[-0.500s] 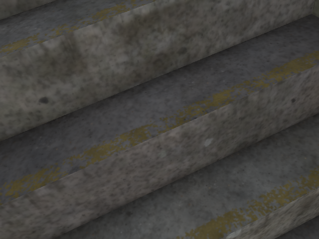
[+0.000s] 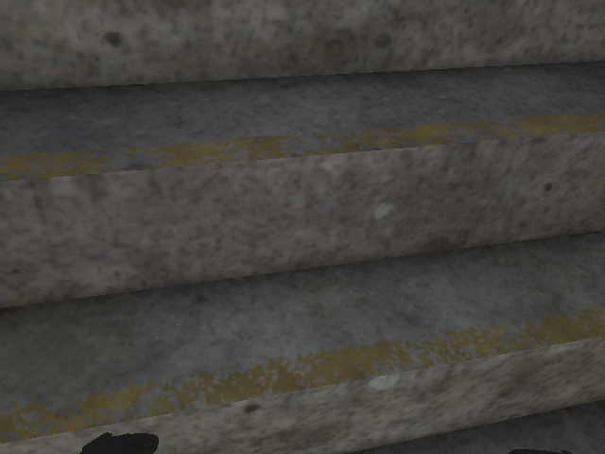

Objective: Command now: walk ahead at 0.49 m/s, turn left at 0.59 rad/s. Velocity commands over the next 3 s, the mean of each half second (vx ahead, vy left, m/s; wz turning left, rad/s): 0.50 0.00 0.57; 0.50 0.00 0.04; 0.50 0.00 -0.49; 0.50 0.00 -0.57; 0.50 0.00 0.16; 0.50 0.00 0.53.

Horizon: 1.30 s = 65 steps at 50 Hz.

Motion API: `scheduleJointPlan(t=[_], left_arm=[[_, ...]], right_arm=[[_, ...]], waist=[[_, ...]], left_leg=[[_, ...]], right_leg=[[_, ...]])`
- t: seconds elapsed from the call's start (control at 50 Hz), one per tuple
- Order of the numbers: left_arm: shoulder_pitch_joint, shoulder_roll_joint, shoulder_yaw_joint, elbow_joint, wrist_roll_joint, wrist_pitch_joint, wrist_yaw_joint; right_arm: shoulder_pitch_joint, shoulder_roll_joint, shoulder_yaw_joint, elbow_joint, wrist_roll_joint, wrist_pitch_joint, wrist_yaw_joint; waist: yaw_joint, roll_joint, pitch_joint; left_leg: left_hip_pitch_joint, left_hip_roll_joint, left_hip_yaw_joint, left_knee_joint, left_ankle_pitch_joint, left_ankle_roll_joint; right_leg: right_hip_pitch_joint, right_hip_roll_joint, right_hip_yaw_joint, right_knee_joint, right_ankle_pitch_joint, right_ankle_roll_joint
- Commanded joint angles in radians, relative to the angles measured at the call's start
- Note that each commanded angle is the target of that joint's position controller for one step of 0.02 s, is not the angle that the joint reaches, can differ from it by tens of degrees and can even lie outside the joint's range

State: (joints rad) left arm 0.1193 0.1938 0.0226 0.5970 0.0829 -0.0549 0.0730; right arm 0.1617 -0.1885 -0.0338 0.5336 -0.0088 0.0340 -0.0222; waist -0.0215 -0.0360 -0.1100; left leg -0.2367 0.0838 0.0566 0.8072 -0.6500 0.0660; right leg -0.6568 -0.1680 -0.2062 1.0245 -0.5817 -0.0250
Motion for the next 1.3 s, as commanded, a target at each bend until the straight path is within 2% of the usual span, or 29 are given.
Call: scheduleJointPlan(t=[0.02, 0.06, 0.12, 0.14, 0.18, 0.22, 0.28, 0.32, 0.4, 0.42, 0.44, 0.46, 0.48, 0.5, 0.52, 0.54, 0.58, 0.7, 0.86, 0.92, 0.96, 1.02, 1.04, 1.08, 1.1, 1.12, 1.16, 1.22, 1.3], left_arm=[[-0.062, -0.051, 0.018, -0.11, 0.045, 0.067, -0.033], [-0.123, -0.014, -0.017, -0.229, -0.016, 0.008, -0.108], [0.428, 0.021, 0.024, 0.068, -0.082, 0.009, -0.102], [0.318, 0.033, 0.023, 0.054, -0.073, 0.031, -0.058], [0.041, 0.064, -0.01, -0.073, 0.07, 0.017, -0.043], [-0.204, 0.083, -0.003, -0.187, -0.001, -0.018, -0.015], [-0.454, 0.052, -0.037, -0.198, -0.008, -0.058, -0.023], [-0.415, 0.023, -0.049, -0.173, 0.024, -0.049, -0.043], [-0.158, -0.14, -0.063, -0.134, -0.035, 0.057, 0.011], [-0.119, -0.2, -0.062, -0.126, -0.052, 0.056, -0.007], [-0.235, -0.285, -0.08, -0.225, -0.073, 0.037, -0.025], [-0.126, -0.3, -0.099, -0.26, -0.019, 0.003, -0.049], [-0.486, -0.329, -0.126, -0.324, 0.06, -0.032, -0.076], [-0.44, -0.313, -0.113, -0.349, 0.041, -0.022, -0.108], [-0.352, -0.136, -0.055, -0.329, 0.008, -0.004, -0.121], [-0.476, -0.052, -0.023, -0.292, -0.005, 0.018, -0.131], [-0.443, -0.115, -0.032, -0.191, -0.043, 0.05, -0.089], [-0.319, -0.225, -0.061, -0.04, -0.016, 0.054, -0.094], [-0.47, -0.234, -0.079, -0.084, -0.082, 0.068, -0.074], [-0.447, -0.232, -0.089, -0.065, -0.125, 0.089, -0.061], [-0.354, -0.216, -0.094, -0.019, -0.133, 0.109, -0.04], [0.036, -0.048, -0.037, 0.115, -0.124, 0.183, -0.026], [0.001, -0.002, -0.025, 0.15, -0.11, 0.171, -0.021], [0.215, 0.07, 0.019, 0.209, -0.102, 0.19, -0.028], [0.061, 0.082, 0.034, 0.261, -0.09, 0.193, -0.048], [-0.1, 0.026, 0.038, 0.19, -0.018, 0.187, -0.031], [-0.107, -0.091, 0.002, 0.268, 0.003, 0.124, -0.007], [0.066, -0.098, -0.001, 0.361, -0.022, 0.023, -0.023], [0.161, 0.029, 0.044, 0.357, -0.054, -0.065, -0.029]], right_arm=[[0.177, -0.02, 0.035, 0.107, -0.101, -0.081, -0.04], [-0.155, -0.2, -0.052, -0.037, -0.126, -0.086, -0.129], [-0.301, -0.114, -0.046, -0.064, -0.041, -0.079, -0.102], [-0.27, -0.018, -0.02, -0.041, -0.018, -0.079, -0.074], [-0.015, 0.024, -0.023, -0.063, -0.013, -0.061, -0.042], [0.232, -0.131, -0.054, 0.056, -0.086, -0.016, -0.026], [0.348, -0.19, -0.086, 0.091, -0.045, 0.06, -0.013], [0.382, -0.101, -0.048, 0.139, -0.032, 0.036, -0.013], [0.355, 0.082, 0.03, 0.34, -0.02, -0.075, 0.02], [0.345, 0.057, 0.042, 0.329, -0.055, -0.098, 0.026], [0.372, -0.06, 0.024, 0.289, -0.104, -0.13, 0.022], [0.329, -0.107, -0.015, 0.308, -0.109, -0.137, 0.009], [0.578, -0.005, -0.002, 0.355, -0.031, -0.143, -0.031], [0.52, -0.064, -0.02, 0.332, -0.026, -0.152, -0.058], [0.273, -0.217, -0.075, 0.246, -0.028, -0.162, -0.088], [0.277, -0.171, -0.068, 0.249, -0.022, -0.162, -0.099], [0.359, -0.072, -0.046, 0.27, 0.013, -0.18, -0.08], [0.523, 0.042, -0.047, 0.356, -0.008, -0.189, -0.076], [0.577, 0.073, -0.02, 0.434, -0.016, -0.163, -0.054], [0.622, 0.055, -0.014, 0.496, 0.027, -0.154, -0.073], [0.554, 0.066, 0.012, 0.492, 0.074, -0.156, -0.079], [0.372, -0.211, -0.029, 0.4, 0.139, -0.203, -0.095], [0.436, -0.162, -0.021, 0.364, 0.154, -0.215, -0.071], [0.266, -0.277, -0.047, 0.329, 0.158, -0.237, -0.046], [0.155, -0.194, -0.04, 0.277, 0.068, -0.224, -0.027], [0.05, -0.052, -0.014, 0.161, -0.033, -0.203, 0.003], [-0.038, 0.12, 0.043, 0.005, -0.077, -0.162, 0.016], [0.139, 0.097, 0.064, 0.136, -0.057, -0.119, 0.012], [-0.061, 0.094, 0.071, 0.08, -0.02, -0.1, -0.009]], waist=[[-0.005, 0.567, 0.011], [0.167, 0.103, 0.087], [0.339, -0.372, 0.02], [0.267, -0.35, 0.021], [-0.055, -0.062, -0.276], [-0.166, -0.039, -0.235], [-0.317, -0.029, 0.061], [-0.286, -0.023, 0.145], [-0.101, 0.223, 0.14], [-0.026, 0.124, 0.078], [-0.015, 0.178, 0.102], [0.106, 0.184, 0.145], [-0.176, 0.285, 0.096], [-0.087, 0.158, -0.019], [0.024, 0.061, -0.06], [-0.064, -0.12, -0.005], [-0.117, -0.188, 0.051], [-0.123, 0.093, 0.07], [-0.118, 0.204, 0.242], [-0.109, 0.249, 0.225], [-0.025, 0.157, 0.122], [0.221, 0.276, -0.173], [0.129, 0.242, -0.198], [0.28, 0.096, -0.325], [0.197, -0.18, -0.284], [0.128, -0.162, -0.204], [-0.028, -0.013, 0.138], [-0.063, 0.212, 0.223], [0.014, 0.092, 0.154]], left_leg=[[0.093, -0.011, -0.084, -0.257, 1.506, 0.122], [-0.147, 0.107, -0.457, -0.179, 0.965, 0.11], [-0.568, -0.079, -0.283, 0.401, 0.001, 0.061], [-0.442, -0.181, -0.191, 0.861, 0.123, 0.048], [-0.631, -0.236, -0.283, 1.275, 0.321, -0.07], [-0.456, -0.156, -0.143, 1.237, 0.496, -0.107], [-0.201, -0.125, 0.032, 0.978, 0.647, -0.051], [-0.139, -0.089, 0.131, 0.348, 0.581, 0.043], [0.085, -0.002, 0.196, -0.75, 1.141, 0.124], [0.156, -0.016, 0.076, -0.551, 0.947, 0.123], [0.254, 0.094, -0.15, -0.271, 1.672, 0.069], [0.326, 0.148, -0.368, -0.236, 1.701, 0.044], [0.277, 0.098, -0.579, -0.401, 1.551, 0.043], [0.299, 0.194, -0.817, -0.48, 0.855, 0.106], [0.299, 0.342, -1.026, -0.628, 0.127, 0.127], [0.251, 0.292, -0.915, -0.657, -0.043, 0.117], [0.251, 0.214, -0.784, -0.615, 0.01, 0.092], [0.395, 0.096, -0.498, -0.452, 0.285, 0.036], [0.171, 0.092, -0.296, -0.678, 0.371, -0.028], [0.233, 0.104, -0.172, -0.841, 0.701, 0.023], [0.146, 0.044, 0.087, -0.771, 1.612, -0.017], [0.206, 0.205, 0.098, -0.47, 2.884, -0.003], [0.08, 0.136, 0.109, -0.369, 2.922, -0.113], [0.047, 0.117, 0.029, 0.168, 2.089, -0.029], [-0.175, -0.117, -0.003, 0.718, 0.799, -0.022], [-0.68, -0.224, -0.278, 1.376, 0.595, -0.002], [-0.827, -0.213, -0.305, 1.611, 0.544, 0.089], [-0.835, -0.172, -0.245, 1.374, 0.599, 0.066], [-0.861, -0.109, -0.089, 1.243, 0.702, 0.0]], right_leg=[[-0.256, 0.256, -0.024, 1.163, -0.251, 0.074], [-0.266, 0.024, 0.299, 0.542, 0.016, 0.079], [0.602, 0.087, 0.206, -0.481, 0.328, -0.076], [0.488, 0.058, 0.208, -0.54, 0.422, -0.098], [0.628, -0.082, 0.357, -0.116, 0.744, -0.041], [0.284, -0.128, 0.42, -0.224, 0.258, -0.07], [-0.317, -0.106, 0.308, -0.088, 0.037, -0.101], [-0.286, -0.044, 0.15, 0.033, -0.071, -0.048], [-0.189, 0.171, -0.015, 0.804, -0.142, -0.135], [-0.341, 0.206, 0.027, 1.193, -0.077, -0.122], [-0.678, 0.227, 0.079, 1.529, -0.108, -0.07], [-0.923, 0.152, 0.122, 1.534, 0.169, -0.035], [-0.982, 0.096, 0.004, 1.618, 0.086, 0.011], [-1.008, 0.041, 0.181, 1.598, 0.197, 0.026], [-0.992, -0.021, 0.304, 1.46, 0.418, 0.018], [-0.982, 0.011, 0.277, 1.437, 0.558, 0.025], [-0.926, 0.05, 0.188, 1.282, 0.682, 0.033], [-1.032, 0.102, 0.106, 1.304, 0.667, -0.038], [-1.065, 0.14, 0.021, 1.31, 0.469, -0.073], [-0.876, 0.147, -0.059, 1.116, 0.301, -0.154], [-0.403, 0.217, -0.128, 0.715, 0.204, -0.205], [0.114, 0.354, -0.191, 0.529, -0.074, -0.186], [0.296, 0.403, -0.172, 0.349, -0.176, -0.225], [0.502, 0.346, 0.084, -0.013, -0.054, -0.228], [0.438, 0.278, 0.394, -0.202, -0.021, -0.338], [0.352, 0.041, 0.957, -0.462, -0.249, -0.449], [-0.06, 0.002, 0.974, -0.594, -0.473, -0.271], [0.041, 0.151, 0.651, -0.443, -0.149, -0.155], [0.177, 0.203, 0.558, -0.472, 0.152, -0.22]])
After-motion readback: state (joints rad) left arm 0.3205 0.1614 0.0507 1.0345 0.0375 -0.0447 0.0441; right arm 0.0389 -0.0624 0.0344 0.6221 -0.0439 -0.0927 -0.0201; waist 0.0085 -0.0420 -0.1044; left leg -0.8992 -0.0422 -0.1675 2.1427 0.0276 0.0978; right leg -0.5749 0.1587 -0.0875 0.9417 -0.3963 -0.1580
